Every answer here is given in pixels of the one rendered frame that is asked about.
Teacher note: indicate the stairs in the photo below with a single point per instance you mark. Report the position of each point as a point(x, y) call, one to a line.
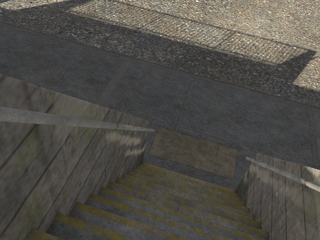
point(154, 203)

